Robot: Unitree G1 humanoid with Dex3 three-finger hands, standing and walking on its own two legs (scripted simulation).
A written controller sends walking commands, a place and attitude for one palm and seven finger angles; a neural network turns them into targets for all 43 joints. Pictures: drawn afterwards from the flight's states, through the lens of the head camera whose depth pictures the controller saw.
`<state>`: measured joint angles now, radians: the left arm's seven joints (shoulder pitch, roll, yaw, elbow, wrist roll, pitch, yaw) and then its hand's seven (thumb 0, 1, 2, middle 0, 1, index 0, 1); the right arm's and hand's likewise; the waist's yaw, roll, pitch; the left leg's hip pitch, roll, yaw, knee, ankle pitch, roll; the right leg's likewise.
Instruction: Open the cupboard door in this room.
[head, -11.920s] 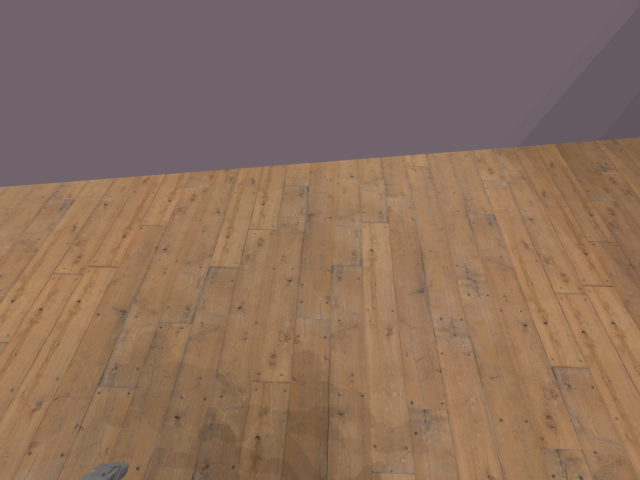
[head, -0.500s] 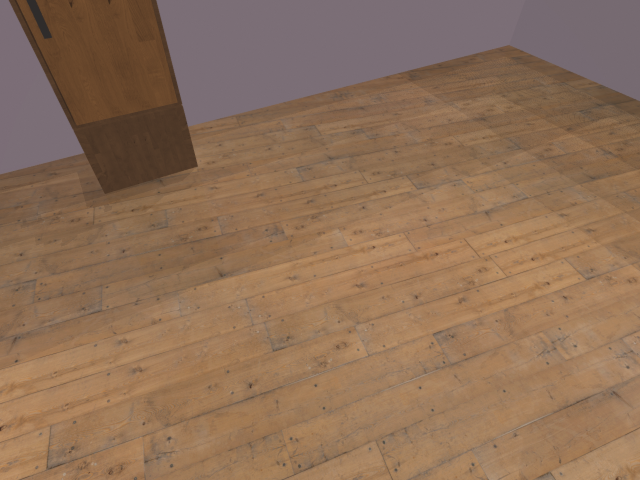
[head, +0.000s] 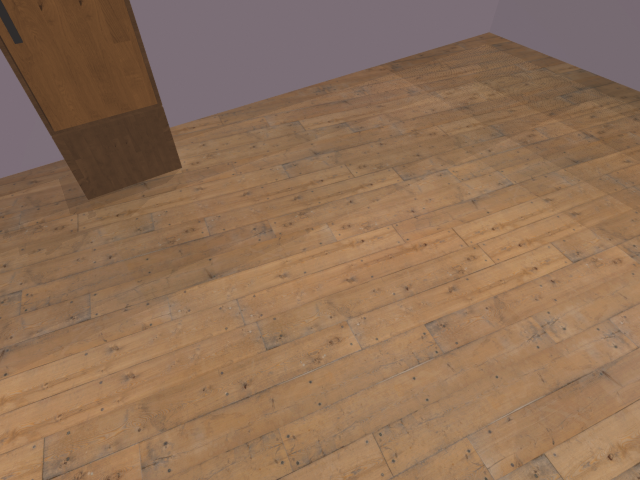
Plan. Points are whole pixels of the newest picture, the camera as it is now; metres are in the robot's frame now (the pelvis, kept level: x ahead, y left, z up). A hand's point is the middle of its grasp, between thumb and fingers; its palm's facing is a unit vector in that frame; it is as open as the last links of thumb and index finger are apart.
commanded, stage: turn or walk to find it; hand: left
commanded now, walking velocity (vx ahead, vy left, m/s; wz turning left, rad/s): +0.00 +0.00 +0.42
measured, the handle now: (5, 17) +1.39 +1.11 +0.03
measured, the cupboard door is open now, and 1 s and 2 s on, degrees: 0 0 0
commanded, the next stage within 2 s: stand and wait in 0.60 s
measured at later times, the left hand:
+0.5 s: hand out of the picture +0.05 +0.21 -0.17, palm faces +0.22 -0.94 -0.25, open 7.4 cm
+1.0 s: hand out of the picture -0.09 +0.14 -0.18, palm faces +0.38 -0.90 -0.22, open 7.4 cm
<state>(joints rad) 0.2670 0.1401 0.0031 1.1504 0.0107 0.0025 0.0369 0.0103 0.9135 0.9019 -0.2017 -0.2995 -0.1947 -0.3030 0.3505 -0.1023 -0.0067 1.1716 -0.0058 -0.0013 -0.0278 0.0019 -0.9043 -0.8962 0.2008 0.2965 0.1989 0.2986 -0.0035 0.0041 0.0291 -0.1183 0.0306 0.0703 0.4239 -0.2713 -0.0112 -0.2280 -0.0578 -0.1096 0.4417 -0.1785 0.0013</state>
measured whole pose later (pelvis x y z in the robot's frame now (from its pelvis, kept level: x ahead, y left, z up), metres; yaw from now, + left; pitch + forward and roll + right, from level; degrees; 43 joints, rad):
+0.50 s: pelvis +0.00 -0.01 -0.01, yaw +12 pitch +2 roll -1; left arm 0.14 0.20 0.05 0.98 0.01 0.03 0.03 0.01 0.91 0.90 -0.20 -0.30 -0.19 -0.30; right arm 0.24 -0.18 -0.05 0.99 -0.02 0.01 -0.02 0.00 -0.90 -0.90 0.20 0.30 0.20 0.30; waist -0.02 0.02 0.05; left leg -0.29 -0.02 -0.13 0.53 -0.27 -0.01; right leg -0.38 -0.02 -0.06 0.81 -0.48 0.05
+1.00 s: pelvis +0.00 -0.03 -0.01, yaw +20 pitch +0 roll +0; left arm 0.30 0.18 0.02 1.08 0.02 0.01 0.03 0.01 0.90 0.90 -0.20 -0.30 -0.20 -0.30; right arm 0.12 -0.20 -0.03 1.05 0.00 0.02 -0.01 0.00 -0.91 -0.90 0.20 0.30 0.20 0.30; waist 0.04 0.00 0.08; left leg -0.18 0.04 0.02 0.50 -0.32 -0.03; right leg -0.22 -0.05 -0.15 0.55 -0.33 -0.02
